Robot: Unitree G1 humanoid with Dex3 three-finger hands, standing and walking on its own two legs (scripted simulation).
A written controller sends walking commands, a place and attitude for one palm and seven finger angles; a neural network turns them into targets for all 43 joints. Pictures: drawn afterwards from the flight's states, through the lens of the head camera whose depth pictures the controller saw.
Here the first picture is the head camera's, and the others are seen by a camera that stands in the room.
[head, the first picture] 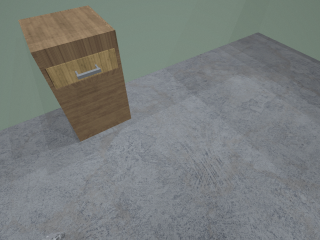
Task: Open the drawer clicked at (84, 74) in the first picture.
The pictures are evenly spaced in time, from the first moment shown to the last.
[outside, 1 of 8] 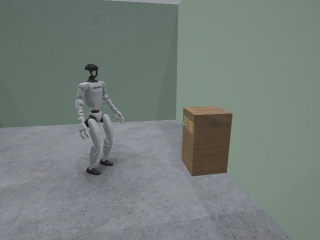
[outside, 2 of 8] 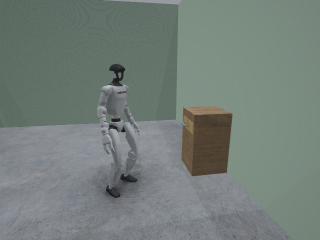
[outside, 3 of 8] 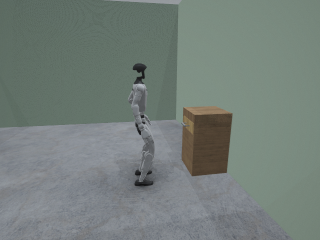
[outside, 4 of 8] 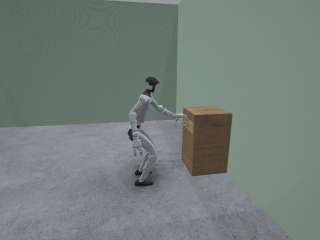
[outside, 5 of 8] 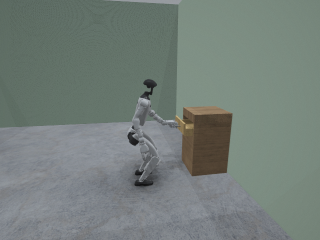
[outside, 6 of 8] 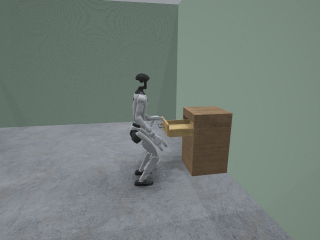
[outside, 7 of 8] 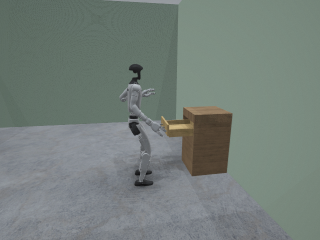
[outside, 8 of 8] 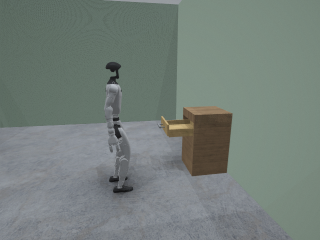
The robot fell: no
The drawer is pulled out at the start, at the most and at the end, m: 0.00 0.30 0.30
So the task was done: yes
